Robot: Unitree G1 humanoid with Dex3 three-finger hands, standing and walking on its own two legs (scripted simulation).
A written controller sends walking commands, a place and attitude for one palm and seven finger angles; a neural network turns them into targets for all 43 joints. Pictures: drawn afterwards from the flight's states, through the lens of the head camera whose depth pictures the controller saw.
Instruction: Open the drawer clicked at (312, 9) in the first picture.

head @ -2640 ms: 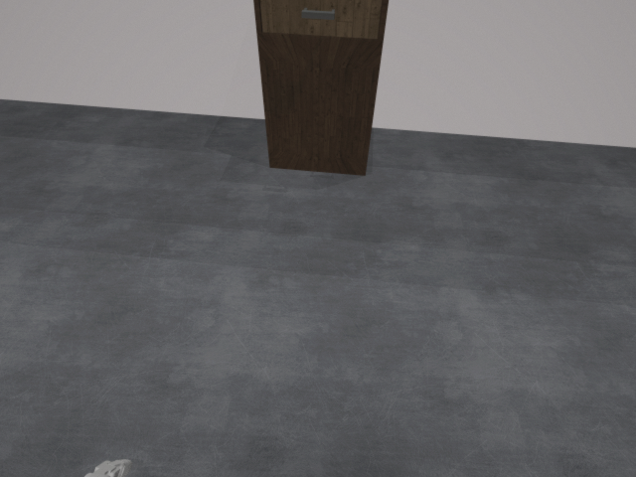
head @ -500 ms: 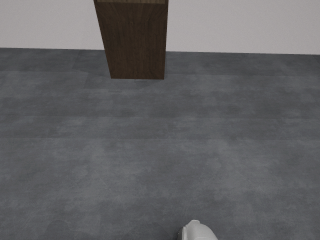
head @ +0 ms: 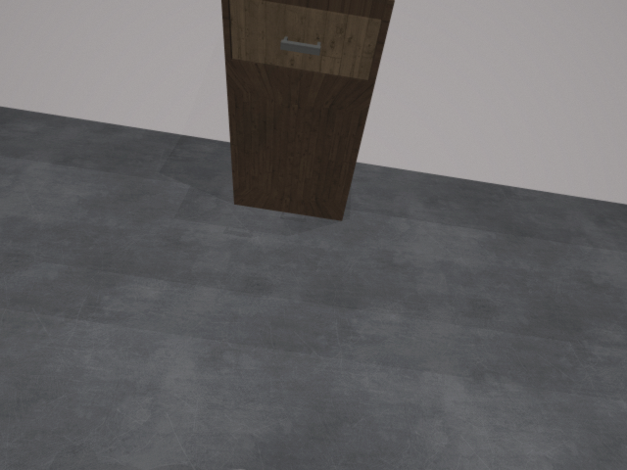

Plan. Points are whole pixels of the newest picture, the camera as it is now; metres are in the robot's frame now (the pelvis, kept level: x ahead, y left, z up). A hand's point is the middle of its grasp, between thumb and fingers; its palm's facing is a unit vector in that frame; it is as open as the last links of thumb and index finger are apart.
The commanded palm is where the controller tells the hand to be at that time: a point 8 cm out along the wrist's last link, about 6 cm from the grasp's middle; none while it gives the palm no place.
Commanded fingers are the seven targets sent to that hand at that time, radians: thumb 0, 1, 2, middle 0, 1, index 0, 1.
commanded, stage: walk to a spot facing it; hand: left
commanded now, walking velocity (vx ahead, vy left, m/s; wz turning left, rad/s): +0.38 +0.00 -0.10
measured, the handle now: (301, 44) +1.25 +0.15 +0.00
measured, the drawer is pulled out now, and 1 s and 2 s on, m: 0.00 0.00 0.00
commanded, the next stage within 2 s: take the last steps up to it in 0.68 s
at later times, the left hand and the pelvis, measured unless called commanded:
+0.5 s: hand (243, 340) +0.35 +0.14 -0.16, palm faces -0.15 -0.97 -0.17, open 7.4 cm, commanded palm none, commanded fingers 0.00 0.90 0.90 -0.20 -0.30 -0.20 -0.30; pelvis +0.23 -0.02 +0.00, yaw -6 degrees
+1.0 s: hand (239, 332) +0.38 +0.16 -0.19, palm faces +0.05 -0.99 -0.12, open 7.3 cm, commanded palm none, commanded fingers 0.00 0.90 0.90 -0.20 -0.30 -0.20 -0.30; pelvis +0.42 -0.01 +0.00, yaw -2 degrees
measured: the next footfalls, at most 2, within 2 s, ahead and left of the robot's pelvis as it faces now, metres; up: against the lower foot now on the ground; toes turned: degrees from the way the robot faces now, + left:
right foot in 0.52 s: +0.38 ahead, -0.15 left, +0.00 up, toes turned -15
left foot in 0.96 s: +0.54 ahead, +0.09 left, +0.00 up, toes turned +8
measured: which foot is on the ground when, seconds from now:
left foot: down 0.00-0.52, up 0.54-0.94, down 0.96-1.00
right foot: down 0.00-0.00, up 0.02-0.50, down 0.52-0.98, up 1.00-1.00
